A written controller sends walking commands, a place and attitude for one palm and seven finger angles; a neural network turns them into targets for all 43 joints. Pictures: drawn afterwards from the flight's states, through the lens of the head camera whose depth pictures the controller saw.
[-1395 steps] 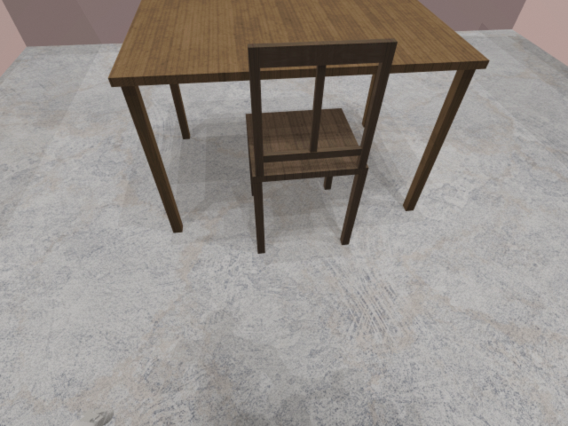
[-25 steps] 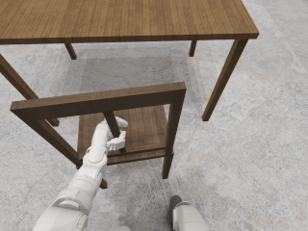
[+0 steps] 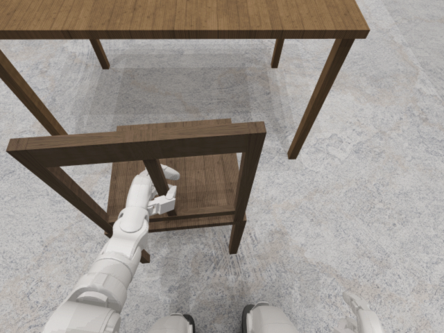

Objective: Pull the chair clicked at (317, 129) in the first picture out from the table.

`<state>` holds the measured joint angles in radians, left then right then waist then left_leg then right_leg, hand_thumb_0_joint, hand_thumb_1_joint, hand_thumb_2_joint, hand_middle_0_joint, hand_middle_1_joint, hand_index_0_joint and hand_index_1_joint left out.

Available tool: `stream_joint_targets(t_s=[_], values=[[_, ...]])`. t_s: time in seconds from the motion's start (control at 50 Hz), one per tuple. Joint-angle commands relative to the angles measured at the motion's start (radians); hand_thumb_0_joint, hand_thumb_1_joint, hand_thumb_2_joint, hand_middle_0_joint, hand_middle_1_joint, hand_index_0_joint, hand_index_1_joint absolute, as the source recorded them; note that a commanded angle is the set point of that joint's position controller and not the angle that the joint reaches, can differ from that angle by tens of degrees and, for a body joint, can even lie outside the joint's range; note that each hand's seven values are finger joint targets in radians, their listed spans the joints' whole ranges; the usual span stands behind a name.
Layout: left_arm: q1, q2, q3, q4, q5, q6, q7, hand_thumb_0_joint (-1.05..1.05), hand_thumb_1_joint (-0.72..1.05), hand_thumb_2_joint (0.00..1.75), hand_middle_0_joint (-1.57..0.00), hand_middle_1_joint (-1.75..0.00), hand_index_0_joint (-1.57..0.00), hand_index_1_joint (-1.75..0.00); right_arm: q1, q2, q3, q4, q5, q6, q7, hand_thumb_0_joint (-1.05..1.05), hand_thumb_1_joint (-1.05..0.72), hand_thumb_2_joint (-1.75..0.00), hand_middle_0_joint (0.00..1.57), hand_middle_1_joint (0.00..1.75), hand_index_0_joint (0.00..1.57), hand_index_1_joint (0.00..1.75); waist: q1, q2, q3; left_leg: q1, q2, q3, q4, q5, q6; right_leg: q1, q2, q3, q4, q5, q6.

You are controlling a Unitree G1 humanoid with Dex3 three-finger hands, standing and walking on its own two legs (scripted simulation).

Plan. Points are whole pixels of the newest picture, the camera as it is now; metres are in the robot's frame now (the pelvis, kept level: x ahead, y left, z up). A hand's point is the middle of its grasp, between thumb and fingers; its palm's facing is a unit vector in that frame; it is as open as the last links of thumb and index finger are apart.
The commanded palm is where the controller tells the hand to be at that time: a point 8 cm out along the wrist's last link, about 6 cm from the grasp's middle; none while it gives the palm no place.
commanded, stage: step backward, pulling the chair out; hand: left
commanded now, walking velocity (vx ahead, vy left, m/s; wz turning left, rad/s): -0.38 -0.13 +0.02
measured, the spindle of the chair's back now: (163, 190) +0.39 +0.13 -0.08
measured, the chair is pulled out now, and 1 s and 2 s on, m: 0.33 0.57 0.64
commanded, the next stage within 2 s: stop walking, hand still on the chair in 0.80 s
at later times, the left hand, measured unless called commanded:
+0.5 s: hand (165, 257) +0.25 +0.11 -0.06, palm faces -0.08 -0.98 -0.16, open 5.2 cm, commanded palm +0.23 +0.16 -0.06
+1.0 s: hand out of the picture +0.13 +0.10 -0.05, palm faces -0.05 -0.98 -0.17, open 5.3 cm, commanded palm +0.11 +0.15 -0.04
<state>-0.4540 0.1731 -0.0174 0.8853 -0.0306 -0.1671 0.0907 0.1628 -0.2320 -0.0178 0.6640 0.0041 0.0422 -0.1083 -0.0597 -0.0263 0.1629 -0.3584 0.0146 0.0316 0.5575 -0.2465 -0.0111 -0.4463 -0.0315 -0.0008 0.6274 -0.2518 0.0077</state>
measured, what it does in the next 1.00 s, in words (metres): walks backwards: right foot, then left foot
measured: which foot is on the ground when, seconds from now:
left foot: down 0.00-0.12, up 0.14-0.40, down 0.42-0.72, up 0.74-0.94, down 0.96-1.00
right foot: up 0.00-0.04, down 0.06-0.46, up 0.48-0.66, down 0.68-1.00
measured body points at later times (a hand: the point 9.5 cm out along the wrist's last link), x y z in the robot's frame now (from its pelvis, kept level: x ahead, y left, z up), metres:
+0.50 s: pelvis -0.12 +0.01 +0.00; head -0.03 +0.01 +0.44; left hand +0.25 +0.16 -0.04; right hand -0.02 -0.27 -0.12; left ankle -0.15 +0.15 -0.73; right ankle -0.01 -0.11 -0.72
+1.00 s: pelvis -0.23 +0.00 +0.00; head -0.16 -0.01 +0.44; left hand +0.12 +0.15 -0.04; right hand -0.14 -0.29 -0.12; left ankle -0.24 +0.14 -0.73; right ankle -0.15 -0.12 -0.73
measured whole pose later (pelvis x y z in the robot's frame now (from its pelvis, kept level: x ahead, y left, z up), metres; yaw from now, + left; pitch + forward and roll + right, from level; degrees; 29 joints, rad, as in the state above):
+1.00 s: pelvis -0.23 +0.00 +0.00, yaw +0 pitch +0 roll +1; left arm -0.47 0.13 -0.01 0.93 -0.04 -0.14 0.10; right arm 0.19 -0.29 -0.03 0.72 0.03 0.02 -0.13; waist -0.07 -0.01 0.17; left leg -0.26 0.02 0.01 0.54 -0.28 -0.03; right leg -0.41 -0.05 -0.03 0.57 -0.18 0.00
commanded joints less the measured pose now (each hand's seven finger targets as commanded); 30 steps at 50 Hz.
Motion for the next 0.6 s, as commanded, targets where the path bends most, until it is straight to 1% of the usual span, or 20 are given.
stream_joint_targets(t_s=[0.0, 0.04, 0.08, 0.1, 0.12, 0.14, 0.16, 0.18, 0.2, 0.28, 0.32, 0.36, 0.38, 0.4, 0.44, 0.46, 0.48, 0.52, 0.54, 0.58], values=[[-0.308, 0.084, 0.015, -0.224, 0.021, -0.093, 0.007, 0.0, 0.9, 0.9, -0.5, -1.45, -0.5, -1.45, 0.055, -0.128, -0.044, -0.057, -0.01, -0.042, 0.011, 0.0, -0.9, -0.9, 0.2, 0.3, 0.2, 0.3, 0.023, 0.237, -0.43, 0.246, 0.302, -0.191, -0.065, 0.684, 0.117, 0.139, 0.004, 0.009, 0.017, -0.063, -0.014], [-0.336, 0.094, 0.014, -0.179, 0.032, -0.108, 0.011, 0.0, 0.9, 0.9, -0.5, -1.45, -0.5, -1.45, 0.085, -0.134, -0.049, -0.029, -0.003, -0.052, 0.018, 0.0, -0.9, -0.9, 0.2, 0.3, 0.2, 0.3, 0.008, 0.193, -0.465, 0.319, 0.26, -0.153, 0.017, 0.757, 0.082, 0.186, -0.013, 0.022, -0.106, 0.179, -0.014], [-0.342, 0.154, 0.045, -0.116, 0.045, -0.123, 0.012, 0.0, 0.9, 0.9, -0.5, -1.45, -0.5, -1.45, 0.076, -0.137, -0.05, -0.012, -0.002, -0.053, 0.008, 0.0, -0.9, -0.9, 0.2, 0.3, 0.2, 0.3, 0.008, 0.112, -0.447, 0.212, 0.196, -0.09, 0.074, 0.573, 0.026, 0.269, -0.083, 0.062, -0.173, 0.548, -0.025], [-0.351, 0.187, 0.062, -0.106, 0.033, -0.128, 0.018, 0.0, 0.9, 0.9, -0.5, -1.45, -0.5, -1.45, 0.104, -0.132, -0.059, -0.005, 0.014, -0.052, -0.001, 0.0, -0.9, -0.9, 0.2, 0.3, 0.2, 0.3, -0.007, -0.037, -0.516, 0.139, 0.116, -0.019, 0.134, 0.315, -0.019, 0.384, -0.165, 0.149, -0.177, 0.787, -0.05], [-0.339, 0.218, 0.092, -0.07, 0.026, -0.125, 0.021, 0.0, 0.9, 0.9, -0.5, -1.45, -0.5, -1.45, 0.075, -0.136, -0.065, -0.012, 0.023, -0.056, -0.009, 0.0, -0.9, -0.9, 0.2, 0.3, 0.2, 0.3, 0.011, -0.149, -0.519, 0.029, 0.038, -0.014, 0.243, -0.079, -0.04, 0.426, -0.251, 0.218, -0.191, 0.957, -0.074], [-0.324, 0.21, 0.089, -0.043, 0.03, -0.115, 0.013, 0.0, 0.9, 0.9, -0.5, -1.45, -0.5, -1.45, 0.034, -0.136, -0.058, -0.018, 0.024, -0.063, -0.01, 0.0, -0.9, -0.9, 0.2, 0.3, 0.2, 0.3, 0.039, -0.162, -0.506, -0.042, 0.006, -0.078, 0.349, -0.25, -0.033, 0.414, -0.308, 0.231, -0.204, 0.938, -0.089], [-0.326, 0.206, 0.089, -0.039, 0.034, -0.11, 0.011, 0.0, 0.9, 0.9, -0.5, -1.45, -0.5, -1.45, 0.001, -0.127, -0.052, -0.021, 0.023, -0.067, -0.007, 0.0, -0.9, -0.9, 0.2, 0.3, 0.2, 0.3, 0.056, -0.123, -0.492, -0.064, 0.005, -0.116, 0.424, -0.283, -0.029, 0.37, -0.337, 0.24, -0.217, 0.803, -0.095], [-0.316, 0.209, 0.087, -0.036, 0.03, -0.101, 0.012, 0.0, 0.9, 0.9, -0.5, -1.45, -0.5, -1.45, -0.007, -0.131, -0.046, -0.013, 0.017, -0.07, -0.008, 0.0, -0.9, -0.9, 0.2, 0.3, 0.2, 0.3, 0.059, -0.058, -0.48, -0.07, 0.009, -0.142, 0.432, -0.288, -0.032, 0.352, -0.351, 0.245, -0.218, 0.713, -0.135], [-0.299, 0.195, 0.09, -0.035, 0.033, -0.095, 0.014, 0.0, 0.9, 0.9, -0.5, -1.45, -0.5, -1.45, 0.002, -0.119, -0.034, -0.003, 0.014, -0.072, -0.007, 0.0, -0.9, -0.9, 0.2, 0.3, 0.2, 0.3, 0.054, -0.038, -0.483, -0.059, 0.014, -0.145, 0.406, -0.27, -0.037, 0.357, -0.343, 0.219, -0.207, 0.685, -0.157], [-0.241, 0.178, 0.085, -0.025, 0.02, -0.07, 0.023, 0.0, 0.9, 0.9, -0.5, -1.45, -0.5, -1.45, 0.027, -0.127, -0.021, 0.001, 0.022, -0.063, -0.016, 0.0, -0.9, -0.9, 0.2, 0.3, 0.2, 0.3, 0.049, -0.087, -0.509, -0.007, 0.003, -0.093, 0.17, -0.216, -0.045, 0.443, -0.289, 0.154, -0.193, 0.704, -0.126], [-0.224, 0.136, 0.053, -0.044, 0.011, -0.057, 0.017, 0.0, 0.9, 0.9, -0.5, -1.45, -0.5, -1.45, 0.059, -0.129, -0.02, -0.007, 0.022, -0.053, -0.021, 0.0, -0.9, -0.9, 0.2, 0.3, 0.2, 0.3, 0.041, -0.132, -0.527, 0.041, 0.008, -0.058, 0.023, -0.159, -0.041, 0.451, -0.259, 0.14, -0.198, 0.657, -0.099], [-0.246, 0.112, 0.02, -0.091, 0.003, -0.053, 0.011, 0.0, 0.9, 0.9, -0.5, -1.45, -0.5, -1.45, 0.083, -0.143, -0.028, -0.012, 0.025, -0.044, -0.029, 0.0, -0.9, -0.9, 0.2, 0.3, 0.2, 0.3, 0.021, -0.138, -0.532, 0.134, 0.05, -0.03, -0.142, 0.013, -0.03, 0.419, -0.216, 0.103, -0.165, 0.583, -0.059], [-0.247, 0.114, 0.01, -0.101, -0.004, -0.047, 0.012, 0.0, 0.9, 0.9, -0.5, -1.45, -0.5, -1.45, 0.077, -0.163, -0.035, -0.021, 0.028, -0.037, -0.034, 0.0, -0.9, -0.9, 0.2, 0.3, 0.2, 0.3, 0.019, -0.086, -0.508, 0.177, 0.106, -0.065, -0.212, 0.191, -0.006, 0.376, -0.16, 0.059, -0.131, 0.496, -0.024], [-0.252, 0.083, -0.005, -0.136, -0.004, -0.049, 0.008, 0.0, 0.9, 0.9, -0.5, -1.45, -0.5, -1.45, 0.076, -0.181, -0.045, -0.042, 0.023, -0.028, -0.031, 0.0, -0.9, -0.9, 0.2, 0.3, 0.2, 0.3, 0.024, 0.042, -0.505, 0.207, 0.177, -0.117, -0.221, 0.367, 0.023, 0.326, -0.082, 0.014, -0.085, 0.425, 0.008], [-0.301, 0.039, -0.028, -0.192, 0.003, -0.059, -0.003, 0.0, 0.9, 0.9, -0.5, -1.45, -0.5, -1.45, 0.067, -0.149, -0.044, -0.071, 0.012, -0.017, -0.017, 0.0, -0.9, -0.9, 0.2, 0.3, 0.2, 0.3, 0.012, 0.214, -0.491, 0.264, 0.246, -0.124, -0.143, 0.635, 0.056, 0.23, -0.025, -0.022, 0.051, 0.309, 0.009], [-0.346, 0.03, -0.04, -0.232, 0.01, -0.067, -0.01, 0.0, 0.9, 0.9, -0.5, -1.45, -0.5, -1.45, 0.042, -0.135, -0.037, -0.076, -0.008, -0.02, -0.007, 0.0, -0.9, -0.9, 0.2, 0.3, 0.2, 0.3, 0.011, 0.329, -0.471, 0.261, 0.284, -0.168, -0.161, 0.727, 0.077, 0.165, -0.023, -0.019, 0.137, 0.081, 0.004], [-0.365, 0.048, -0.023, -0.26, 0.015, -0.073, -0.009, 0.0, 0.9, 0.9, -0.5, -1.45, -0.5, -1.45, 0.041, -0.127, -0.041, -0.068, -0.019, -0.023, 0.002, 0.0, -0.9, -0.9, 0.2, 0.3, 0.2, 0.3, 0.014, 0.373, -0.455, 0.288, 0.325, -0.206, -0.176, 0.777, 0.111, 0.091, -0.004, -0.005, 0.214, -0.145, 0.0], [-0.333, 0.034, -0.008, -0.193, 0.017, -0.074, 0.001, 0.0, 0.9, 0.9, -0.5, -1.45, -0.5, -1.45, 0.046, -0.125, -0.042, -0.05, -0.017, -0.029, 0.016, 0.0, -0.9, -0.9, 0.2, 0.3, 0.2, 0.3, 0.03, 0.273, -0.361, 0.294, 0.36, -0.207, -0.124, 0.865, 0.147, 0.031, 0.005, 0.019, 0.236, -0.211, -0.019], [-0.334, 0.032, -0.01, -0.164, 0.019, -0.079, 0.003, 0.0, 0.9, 0.9, -0.5, -1.45, -0.5, -1.45, 0.071, -0.135, -0.051, -0.034, -0.011, -0.034, 0.025, 0.0, -0.9, -0.9, 0.2, 0.3, 0.2, 0.3, 0.026, 0.233, -0.366, 0.399, 0.345, -0.194, -0.063, 0.969, 0.13, 0.018, 0.002, 0.016, 0.127, -0.16, -0.026], [-0.37, 0.055, 0.0, -0.111, 0.023, -0.089, 0.006, 0.0, 0.9, 0.9, -0.5, -1.45, -0.5, -1.45, 0.111, -0.146, -0.059, -0.006, 0.001, -0.05, 0.034, 0.0, -0.9, -0.9, 0.2, 0.3, 0.2, 0.3, 0.011, 0.207, -0.394, 0.528, 0.304, -0.147, 0.013, 1.02, 0.087, 0.031, 0.016, -0.02, -0.054, -0.048, -0.022]])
